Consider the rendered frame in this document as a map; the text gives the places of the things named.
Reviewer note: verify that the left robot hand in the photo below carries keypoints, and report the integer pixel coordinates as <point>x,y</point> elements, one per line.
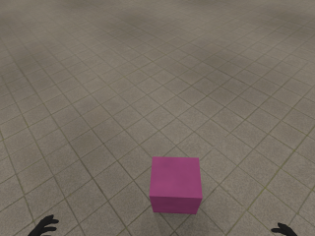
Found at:
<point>40,229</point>

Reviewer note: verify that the right robot hand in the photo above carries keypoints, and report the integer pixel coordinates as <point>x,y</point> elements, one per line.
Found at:
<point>283,229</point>

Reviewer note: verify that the carton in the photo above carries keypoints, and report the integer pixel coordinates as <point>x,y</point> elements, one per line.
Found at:
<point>175,185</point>

